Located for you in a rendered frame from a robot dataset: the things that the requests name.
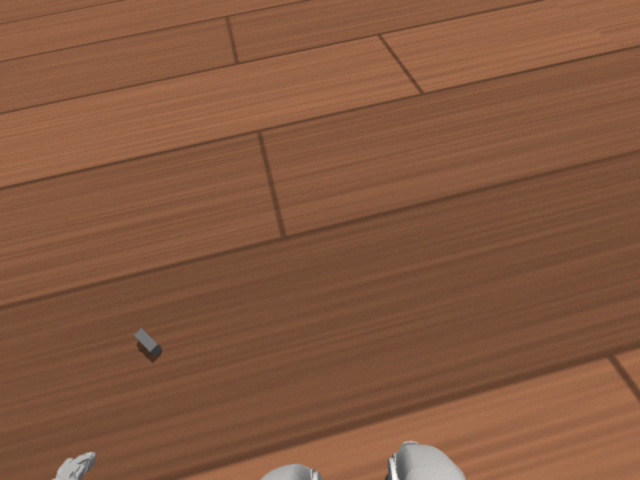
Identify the small box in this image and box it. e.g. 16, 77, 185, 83
134, 328, 162, 356

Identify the left robot hand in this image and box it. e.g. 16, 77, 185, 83
52, 452, 96, 480

